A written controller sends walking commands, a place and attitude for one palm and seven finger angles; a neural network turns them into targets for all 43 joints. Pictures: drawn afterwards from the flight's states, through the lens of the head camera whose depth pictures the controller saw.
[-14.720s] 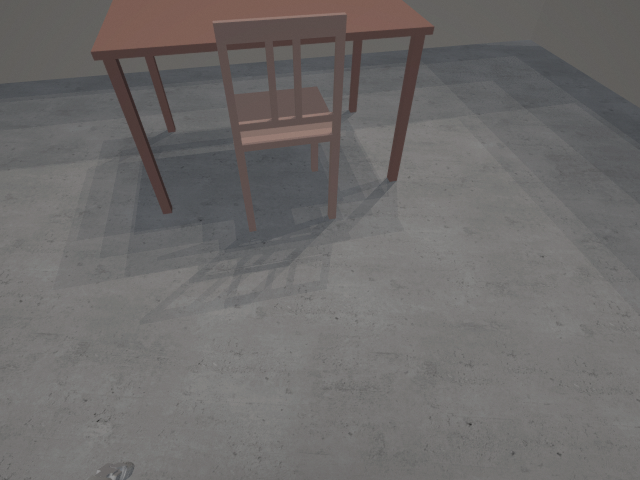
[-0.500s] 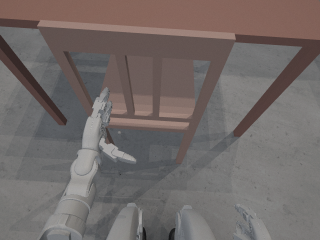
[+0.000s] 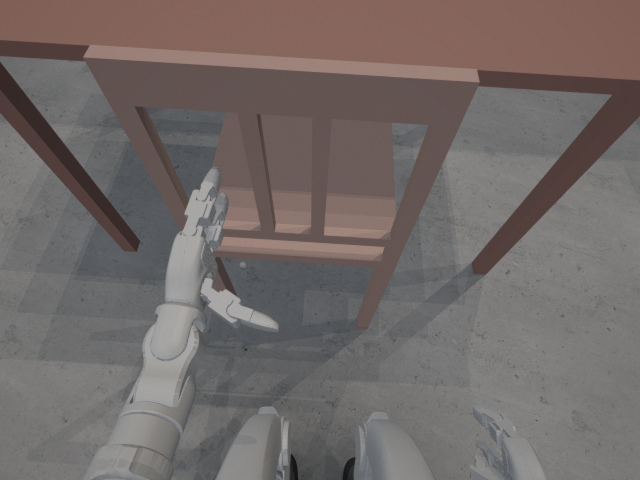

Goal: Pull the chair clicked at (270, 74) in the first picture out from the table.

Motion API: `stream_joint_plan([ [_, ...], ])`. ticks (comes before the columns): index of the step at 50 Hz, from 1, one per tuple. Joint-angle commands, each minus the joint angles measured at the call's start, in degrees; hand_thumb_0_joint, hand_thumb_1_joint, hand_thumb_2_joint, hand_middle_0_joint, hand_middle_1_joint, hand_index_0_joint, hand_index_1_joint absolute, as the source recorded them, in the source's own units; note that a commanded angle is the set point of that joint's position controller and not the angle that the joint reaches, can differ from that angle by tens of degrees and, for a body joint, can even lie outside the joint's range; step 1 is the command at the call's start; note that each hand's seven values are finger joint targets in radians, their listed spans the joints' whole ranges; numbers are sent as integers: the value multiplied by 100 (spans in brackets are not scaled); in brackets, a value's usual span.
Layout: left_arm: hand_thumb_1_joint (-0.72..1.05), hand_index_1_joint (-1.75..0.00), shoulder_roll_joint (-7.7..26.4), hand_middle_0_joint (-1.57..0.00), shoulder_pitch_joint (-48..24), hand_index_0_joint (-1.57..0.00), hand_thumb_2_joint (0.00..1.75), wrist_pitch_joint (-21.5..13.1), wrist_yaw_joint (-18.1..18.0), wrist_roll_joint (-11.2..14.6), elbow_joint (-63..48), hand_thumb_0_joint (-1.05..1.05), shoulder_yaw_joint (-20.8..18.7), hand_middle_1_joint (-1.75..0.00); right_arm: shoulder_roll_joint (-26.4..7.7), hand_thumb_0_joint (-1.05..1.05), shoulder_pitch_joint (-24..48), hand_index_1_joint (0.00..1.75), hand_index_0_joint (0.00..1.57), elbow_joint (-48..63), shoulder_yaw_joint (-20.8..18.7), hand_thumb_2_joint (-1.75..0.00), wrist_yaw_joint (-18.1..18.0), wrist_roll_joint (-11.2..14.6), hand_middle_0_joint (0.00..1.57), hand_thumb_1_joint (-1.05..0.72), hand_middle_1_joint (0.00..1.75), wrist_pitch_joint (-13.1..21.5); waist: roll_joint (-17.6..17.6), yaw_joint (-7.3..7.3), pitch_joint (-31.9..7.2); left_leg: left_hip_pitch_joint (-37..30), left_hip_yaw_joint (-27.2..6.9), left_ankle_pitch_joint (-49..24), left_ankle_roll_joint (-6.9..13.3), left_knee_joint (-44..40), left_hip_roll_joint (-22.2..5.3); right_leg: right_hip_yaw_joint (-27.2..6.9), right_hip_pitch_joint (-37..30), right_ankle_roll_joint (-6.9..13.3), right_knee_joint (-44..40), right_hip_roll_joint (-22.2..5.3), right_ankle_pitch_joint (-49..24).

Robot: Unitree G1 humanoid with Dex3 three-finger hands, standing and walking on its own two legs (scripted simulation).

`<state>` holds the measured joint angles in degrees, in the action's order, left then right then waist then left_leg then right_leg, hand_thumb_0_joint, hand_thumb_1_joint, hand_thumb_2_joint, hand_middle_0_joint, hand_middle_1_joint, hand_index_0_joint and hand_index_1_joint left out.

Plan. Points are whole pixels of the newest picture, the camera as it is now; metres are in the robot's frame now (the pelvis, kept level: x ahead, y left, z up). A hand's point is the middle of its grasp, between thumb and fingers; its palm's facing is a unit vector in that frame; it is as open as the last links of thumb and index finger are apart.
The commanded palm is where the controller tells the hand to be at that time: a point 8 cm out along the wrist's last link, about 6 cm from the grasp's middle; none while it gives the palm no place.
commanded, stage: aim the fingers beside a spindle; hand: left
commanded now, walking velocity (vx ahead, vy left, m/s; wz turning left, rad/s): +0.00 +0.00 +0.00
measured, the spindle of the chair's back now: (260, 179) +0.51 +0.10 +0.00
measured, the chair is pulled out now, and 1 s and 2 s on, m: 0.00 0.00 0.00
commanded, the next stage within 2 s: push the fingers through the gap in 0.94 s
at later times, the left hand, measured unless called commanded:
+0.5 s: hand (252, 272) +0.37 +0.09 +0.00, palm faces -0.09 -1.00 -0.03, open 16.9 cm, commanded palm +0.35 +0.15 +0.02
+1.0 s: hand (251, 263) +0.37 +0.09 +0.03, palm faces -0.08 -1.00 -0.04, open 16.9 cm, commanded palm +0.35 +0.15 +0.02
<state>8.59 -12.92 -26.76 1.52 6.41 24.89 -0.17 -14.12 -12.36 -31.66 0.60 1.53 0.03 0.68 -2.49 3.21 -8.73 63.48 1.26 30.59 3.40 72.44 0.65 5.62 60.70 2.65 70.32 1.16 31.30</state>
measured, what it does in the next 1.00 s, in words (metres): stands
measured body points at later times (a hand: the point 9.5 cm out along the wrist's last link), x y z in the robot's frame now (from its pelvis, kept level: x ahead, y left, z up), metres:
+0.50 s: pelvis +0.00 -0.01 +0.00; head +0.11 +0.00 +0.43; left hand +0.36 +0.15 +0.01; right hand +0.14 -0.25 -0.11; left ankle +0.03 +0.08 -0.63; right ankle +0.02 -0.10 -0.63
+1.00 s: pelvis +0.00 -0.01 +0.00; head +0.11 -0.01 +0.44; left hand +0.37 +0.15 +0.03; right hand +0.14 -0.25 -0.11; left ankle +0.03 +0.08 -0.63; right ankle +0.02 -0.10 -0.63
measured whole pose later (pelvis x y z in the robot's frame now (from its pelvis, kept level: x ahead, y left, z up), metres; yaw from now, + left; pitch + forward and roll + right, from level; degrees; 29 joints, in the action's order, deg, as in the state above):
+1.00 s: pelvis +0.00 -0.01 +0.00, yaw +0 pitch +22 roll -2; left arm 8.5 -14.1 -27.0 1.1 5.5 28.1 -1.0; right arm -13.9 -12.7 -32.1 1.0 1.5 0.1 0.2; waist -2.2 3.5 -9.1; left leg 63.0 1.1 30.6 2.7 71.9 0.5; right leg 5.6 60.5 3.4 70.3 1.5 31.5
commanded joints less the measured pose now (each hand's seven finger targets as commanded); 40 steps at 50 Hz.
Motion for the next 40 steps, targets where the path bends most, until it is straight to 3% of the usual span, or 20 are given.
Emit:
stream_joint_plan([
  [1, -50, -8, 153, -6, -1382, -6, 30, -115, -59, -152, -118, 0, 43, -8, -823, 0, -223, 30, 20, 539, -278, -90, -14, 48, 20, -90, 30, 129, 543, 358, -1661, -1323, -589, -1250, -150, -914, -65, -374, -759, -105, -987, -7, -1234],
  [3, -50, -8, 151, -6, -1402, -6, 30, -7, 24, -131, 198, 0, -20, -8, -861, 0, -196, 30, 20, 563, -285, -90, -12, 81, 20, -90, 30, 93, 600, 332, -1528, -1082, -520, -968, -133, -910, -19, -426, -781, -91, -1074, -23, -996],
  [4, -50, -8, 270, -6, -1302, -6, 30, -8, 47, -115, 175, 0, -154, -8, -870, 0, -195, 30, 20, 618, -288, -90, -11, 83, 20, -90, 30, 87, 438, 212, -1593, -1159, -511, -1044, -148, -949, -8, -416, -823, -50, -1047, -19, -1039],
  [7, -50, -8, 215, -6, -1598, -6, 30, -231, 54, -11, -984, 0, -20, -8, -804, 0, -161, 30, 20, 794, -322, -90, 10, 52, 20, -90, 30, 107, -237, 71, -2625, -2058, -566, -1795, -211, -938, -41, -409, -948, -21, -897, -46, -1570],
  [10, -50, -8, 580, -6, -1615, -6, 30, -485, -135, 40, -2000, 0, -249, -8, -782, 0, -224, 30, 20, 814, -343, -90, 0, 12, 20, -90, 30, 161, -464, -14, -3241, -2762, -692, -2511, -297, -948, -113, -401, -1057, -30, -817, -26, -1985],
  [11, -50, -8, 374, -6, -1589, -6, 30, -500, -184, 9, -1941, 0, -39, -8, -737, 0, -219, 30, 20, 767, -325, -90, 7, 12, 20, -90, 30, 174, -344, 84, -3055, -2730, -695, -2489, -286, -957, -123, -387, -1022, -46, -851, -20, -1986],
  [14, -50, -8, 595, -6, -1504, -6, 30, -441, -328, -148, -1192, 0, -271, -8, -763, 0, -232, 30, 20, 602, -283, -90, -22, 3, 20, -90, 30, 135, 283, 231, -2204, -1804, -607, -1816, -174, -905, -93, -422, -1046, -85, -923, 7, -1663],
  [16, -50, -8, 404, -6, -1290, -6, 30, -314, -305, -260, -393, 0, -191, -8, -771, 0, -187, 30, 20, 570, -265, -90, -6, 18, 20, -90, 30, 88, 505, 264, -1623, -1277, -539, -1197, -155, -919, -51, -435, -909, -95, -1010, 4, -1211],
  [18, -50, -8, 248, -6, -1441, -6, 30, -185, -197, -250, 63, 0, -73, -8, -815, 0, -152, 30, 20, 554, -252, -90, 1, 53, 20, -90, 30, 53, 616, 326, -1392, -1003, -514, -786, -134, -927, -12, -465, -815, -90, -1116, -17, -816],
  [20, -50, -8, 240, -6, -1400, -6, 30, -142, -54, -169, 68, 0, -105, -8, -830, 0, -131, 30, 20, 640, -263, -90, 4, 69, 20, -90, 30, 56, 337, 213, -1648, -1099, -456, -837, -136, -933, 24, -524, -945, -58, -1134, -32, -850],
  [21, -50, -8, 201, -6, -1559, -6, 30, -156, 22, -109, -118, 0, -31, -8, -825, 0, -123, 30, 20, 674, -273, -90, -6, 72, 20, -90, 30, 64, 274, 235, -1856, -1223, -446, -954, -131, -901, 19, -547, -990, -60, -1124, -40, -994],
  [22, -50, -8, 305, -6, -1600, -6, 30, -197, 59, -37, -355, 0, -142, -8, -817, 0, -132, 30, 20, 722, -282, -90, -11, 65, 20, -90, 30, 81, 129, 140, -2135, -1340, -449, -1077, -144, -901, 24, -561, -1111, -50, -1092, -48, -1097],
  [25, -50, -8, 679, -6, -1956, -6, 30, -425, 65, 70, -1314, 0, -352, -8, -785, 0, -170, 30, 20, 748, -303, -90, -57, 45, 20, -90, 30, 158, -210, 78, -2893, -1843, -453, -1715, -162, -823, -8, -620, -1393, -57, -969, -45, -1738],
  [26, -50, -8, 653, -6, -2063, -6, 30, -493, 31, 80, -1562, 0, -297, -8, -752, 0, -177, 30, 20, 735, -294, -90, -63, 30, 20, -90, 30, 189, -330, 102, -3040, -2007, -472, -1888, -171, -826, -9, -615, -1438, -64, -938, -47, -1887],
  [28, -50, -8, 799, -6, -1823, -6, 30, -552, -62, 44, -1521, 0, -458, -8, -749, 0, -204, 30, 20, 672, -292, -90, -68, 26, 20, -90, 30, 219, -137, 74, -2893, -1981, -500, -1972, -182, -849, -42, -569, -1435, -68, -921, -29, -1932],
  [29, -50, -8, 808, -6, -1755, -6, 30, -511, -106, 13, -1287, 0, -471, -8, -758, 0, -214, 30, 20, 636, -277, -90, -73, 16, 20, -90, 30, 202, -55, 134, -2664, -1839, -492, -1905, -162, -840, -40, -555, -1365, -80, -932, -10, -1883],
  [31, -50, -8, 578, -6, -1773, -6, 30, -403, -122, -60, -739, 0, -321, -8, -750, 0, -201, 30, 20, 534, -263, -90, -62, 16, 20, -90, 30, 182, 197, 280, -2175, -1414, -456, -1528, -136, -782, -33, -559, -1194, -117, -984, -18, -1630],
  [34, -50, -8, 460, -6, -1430, -6, 30, -157, -11, -100, 193, 0, -304, -8, -809, 0, -218, 30, 20, 523, -254, -90, -40, 52, 20, -90, 30, 125, 532, 304, -1625, -884, -393, -1036, -116, -798, 8, -620, -1139, -111, -1148, -22, -1190],
  [37, -50, -8, 387, -6, -1433, -6, 30, -101, 184, -1, -15, 0, -246, -8, -823, 0, -204, 30, 20, 645, -280, -90, -26, 83, 20, -90, 30, 109, 320, 200, -2038, -1047, -354, -1249, -124, -797, 29, -644, -1307, -86, -1087, -51, -1450],
  [40, -50, -8, 369, -6, -1688, -6, 30, -289, 253, 121, -1120, 0, -94, -8, -777, 0, -219, 30, 20, 776, -316, -90, -19, 78, 20, -90, 30, 170, -256, 103, -2818, -1865, -433, -1971, -164, -849, -6, -560, -1423, -55, -927, -55, -2044],
])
